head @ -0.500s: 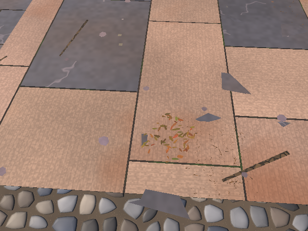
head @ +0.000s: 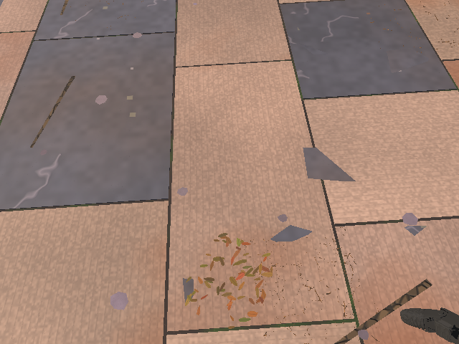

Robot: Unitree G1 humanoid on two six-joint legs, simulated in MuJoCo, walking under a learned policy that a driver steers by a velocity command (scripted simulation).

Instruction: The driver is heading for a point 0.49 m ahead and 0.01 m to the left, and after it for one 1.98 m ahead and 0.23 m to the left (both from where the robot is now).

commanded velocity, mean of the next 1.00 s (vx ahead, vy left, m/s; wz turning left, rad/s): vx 0.34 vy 0.00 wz -0.09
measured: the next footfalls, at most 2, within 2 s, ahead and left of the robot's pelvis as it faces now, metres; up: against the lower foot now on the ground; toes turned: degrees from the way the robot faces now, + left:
left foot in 0.04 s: +0.20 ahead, +0.13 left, +0.00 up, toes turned -4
right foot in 0.54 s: +0.46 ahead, -0.14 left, +0.00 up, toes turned -5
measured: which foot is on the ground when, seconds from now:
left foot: up 0.00-0.02, down 0.04-0.56, up 0.58-0.90, down 0.92-1.00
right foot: down 0.00-0.06, up 0.08-0.52, down 0.54-1.00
